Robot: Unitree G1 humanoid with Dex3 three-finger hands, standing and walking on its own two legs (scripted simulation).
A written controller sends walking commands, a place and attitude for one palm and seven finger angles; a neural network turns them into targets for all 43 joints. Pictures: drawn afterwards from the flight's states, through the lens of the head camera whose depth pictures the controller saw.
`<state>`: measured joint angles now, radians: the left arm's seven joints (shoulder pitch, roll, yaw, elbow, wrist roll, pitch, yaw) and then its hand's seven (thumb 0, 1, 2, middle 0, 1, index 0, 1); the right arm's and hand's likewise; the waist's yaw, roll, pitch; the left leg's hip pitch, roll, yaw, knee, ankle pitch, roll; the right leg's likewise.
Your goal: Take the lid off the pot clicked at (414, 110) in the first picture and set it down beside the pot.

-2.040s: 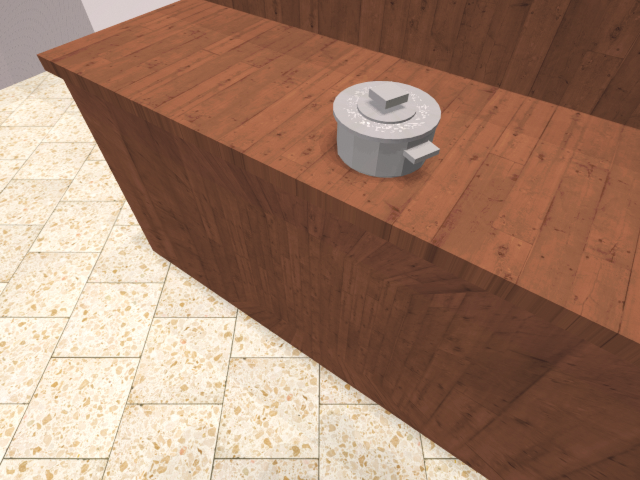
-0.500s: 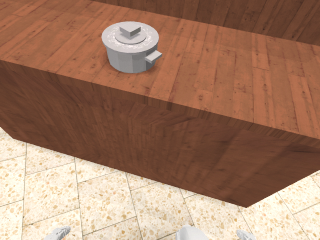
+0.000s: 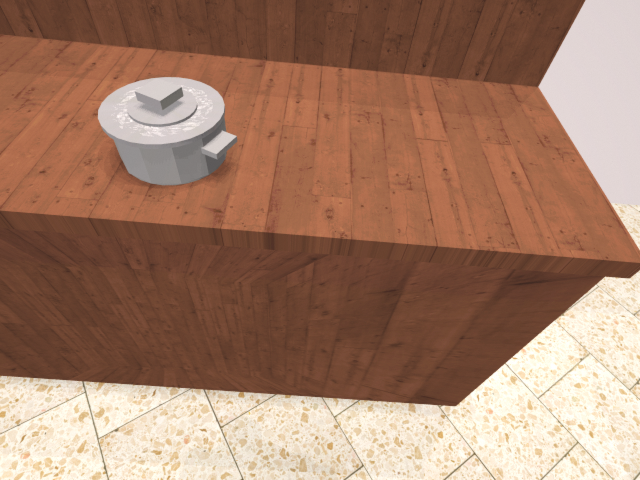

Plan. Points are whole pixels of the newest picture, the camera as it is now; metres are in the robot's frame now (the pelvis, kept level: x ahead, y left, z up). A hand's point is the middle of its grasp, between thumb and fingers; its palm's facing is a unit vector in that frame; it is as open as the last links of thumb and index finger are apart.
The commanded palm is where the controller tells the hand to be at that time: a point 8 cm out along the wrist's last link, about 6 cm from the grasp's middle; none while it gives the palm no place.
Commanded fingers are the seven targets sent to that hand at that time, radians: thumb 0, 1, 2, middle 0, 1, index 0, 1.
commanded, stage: take the last steps up to it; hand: left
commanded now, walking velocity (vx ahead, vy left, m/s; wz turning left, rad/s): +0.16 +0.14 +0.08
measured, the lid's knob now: (159, 93) +0.60 +0.26 +0.15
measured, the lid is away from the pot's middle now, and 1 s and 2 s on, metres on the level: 0.00 0.00 0.00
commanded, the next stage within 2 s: come to a stop and stand still in 0.06 s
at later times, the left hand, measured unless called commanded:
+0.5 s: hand out of the picture +0.08 +0.23 -0.18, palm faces +0.08 -0.98 -0.20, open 7.4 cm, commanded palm none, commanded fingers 0.00 0.90 0.90 -0.20 -0.30 -0.20 -0.30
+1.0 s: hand out of the picture +0.07 +0.24 -0.17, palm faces +0.03 -0.97 -0.23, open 7.4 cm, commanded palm none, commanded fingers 0.00 0.90 0.90 -0.20 -0.30 -0.20 -0.30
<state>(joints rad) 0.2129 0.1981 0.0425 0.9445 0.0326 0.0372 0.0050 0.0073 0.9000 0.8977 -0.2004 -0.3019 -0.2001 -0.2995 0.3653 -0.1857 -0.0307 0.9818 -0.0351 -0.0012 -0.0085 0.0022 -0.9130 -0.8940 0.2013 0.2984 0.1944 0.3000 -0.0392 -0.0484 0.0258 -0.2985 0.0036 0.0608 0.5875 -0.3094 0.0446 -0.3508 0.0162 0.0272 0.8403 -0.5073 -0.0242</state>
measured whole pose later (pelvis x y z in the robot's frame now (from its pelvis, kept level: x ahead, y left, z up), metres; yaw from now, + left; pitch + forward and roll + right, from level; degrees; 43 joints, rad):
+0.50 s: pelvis +0.07 +0.04 +0.00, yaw +2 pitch +1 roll -1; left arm 0.27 0.19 0.06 0.99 0.03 0.02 0.04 0.00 0.91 0.90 -0.20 -0.30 -0.20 -0.30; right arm 0.19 -0.19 -0.07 0.97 -0.01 0.03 -0.02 0.01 -0.93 -0.89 0.20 0.30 0.20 0.30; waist 0.02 -0.04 0.09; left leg -0.39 0.04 0.04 0.67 -0.27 -0.03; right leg -0.23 -0.07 -0.09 0.56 -0.33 0.03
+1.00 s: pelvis +0.02 +0.04 +0.00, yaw +1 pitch +1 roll +0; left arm 0.25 0.21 0.05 0.98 0.02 0.02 0.02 0.00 0.90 0.90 -0.20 -0.30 -0.19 -0.30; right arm 0.22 -0.16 -0.05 1.02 -0.02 0.04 -0.02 0.00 -0.91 -0.89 0.21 0.30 0.20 0.30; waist -0.02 -0.03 0.02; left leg -0.39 0.03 0.07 0.50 -0.16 0.01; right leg -0.18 -0.02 0.01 0.46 -0.32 -0.01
